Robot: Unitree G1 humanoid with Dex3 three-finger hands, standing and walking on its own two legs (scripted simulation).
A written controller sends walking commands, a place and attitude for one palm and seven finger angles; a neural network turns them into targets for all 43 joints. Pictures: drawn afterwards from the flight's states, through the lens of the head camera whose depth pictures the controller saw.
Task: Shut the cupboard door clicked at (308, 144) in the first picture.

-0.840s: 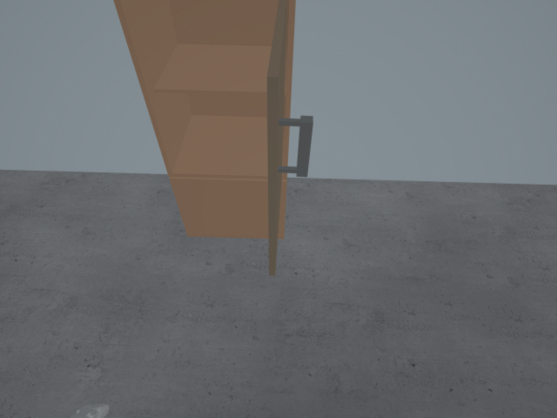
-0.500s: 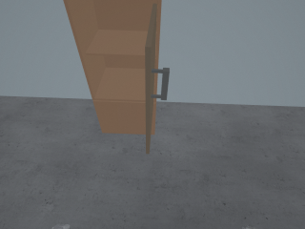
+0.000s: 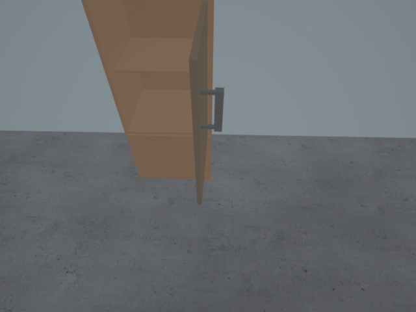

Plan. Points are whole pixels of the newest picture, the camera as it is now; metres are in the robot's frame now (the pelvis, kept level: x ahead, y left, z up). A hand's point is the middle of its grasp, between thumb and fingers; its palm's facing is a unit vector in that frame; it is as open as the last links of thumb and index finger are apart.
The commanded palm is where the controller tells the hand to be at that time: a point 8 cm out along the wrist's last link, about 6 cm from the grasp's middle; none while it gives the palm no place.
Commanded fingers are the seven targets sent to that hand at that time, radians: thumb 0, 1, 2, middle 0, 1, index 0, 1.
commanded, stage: look at it before walking up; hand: left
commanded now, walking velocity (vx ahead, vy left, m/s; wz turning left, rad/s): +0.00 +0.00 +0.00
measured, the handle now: (211, 110) +0.61 +0.03 +0.05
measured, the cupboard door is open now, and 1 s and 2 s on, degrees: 88 88 88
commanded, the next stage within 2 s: walk around to get in front in 0.60 s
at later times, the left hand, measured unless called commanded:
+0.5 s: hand out of the picture +0.08 +0.23 -0.16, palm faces -0.02 -0.94 -0.33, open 7.4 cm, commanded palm none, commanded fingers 0.00 0.90 0.90 -0.20 -0.30 -0.20 -0.30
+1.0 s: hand out of the picture +0.07 +0.21 -0.18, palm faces -0.09 -0.96 -0.28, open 7.4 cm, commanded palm none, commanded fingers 0.00 0.90 0.90 -0.20 -0.30 -0.20 -0.30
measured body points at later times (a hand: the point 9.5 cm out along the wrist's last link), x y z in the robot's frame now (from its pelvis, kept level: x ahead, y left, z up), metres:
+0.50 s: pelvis +0.00 -0.01 +0.00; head +0.01 -0.01 +0.45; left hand +0.08 +0.28 -0.13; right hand +0.08 -0.30 -0.14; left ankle -0.01 +0.12 -0.75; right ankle +0.00 -0.12 -0.75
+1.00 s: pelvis -0.01 -0.01 -0.01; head +0.02 -0.01 +0.44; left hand +0.07 +0.26 -0.16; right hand +0.06 -0.27 -0.15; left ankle -0.01 +0.12 -0.75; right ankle -0.01 -0.12 -0.74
